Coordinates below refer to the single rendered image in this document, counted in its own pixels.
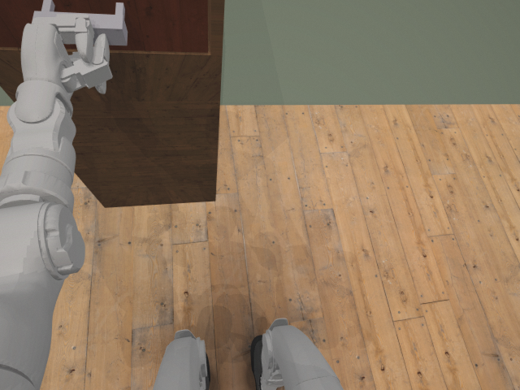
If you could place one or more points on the right robot thigh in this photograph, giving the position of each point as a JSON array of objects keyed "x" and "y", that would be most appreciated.
[{"x": 289, "y": 351}]

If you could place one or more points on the right robot shin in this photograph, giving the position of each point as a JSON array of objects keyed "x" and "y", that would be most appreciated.
[{"x": 272, "y": 381}]

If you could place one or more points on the left robot hand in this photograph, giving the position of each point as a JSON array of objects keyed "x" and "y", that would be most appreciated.
[{"x": 44, "y": 56}]

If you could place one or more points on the handle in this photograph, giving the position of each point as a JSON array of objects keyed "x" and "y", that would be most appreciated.
[{"x": 112, "y": 25}]

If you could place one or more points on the cabinet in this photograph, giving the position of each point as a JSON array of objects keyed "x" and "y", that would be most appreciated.
[{"x": 153, "y": 137}]

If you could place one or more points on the drawer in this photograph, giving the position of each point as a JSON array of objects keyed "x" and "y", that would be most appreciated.
[{"x": 153, "y": 25}]

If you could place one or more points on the robot left forearm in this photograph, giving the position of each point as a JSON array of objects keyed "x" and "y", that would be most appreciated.
[{"x": 40, "y": 163}]

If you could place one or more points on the robot left upper arm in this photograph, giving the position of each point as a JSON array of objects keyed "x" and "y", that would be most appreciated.
[{"x": 40, "y": 246}]

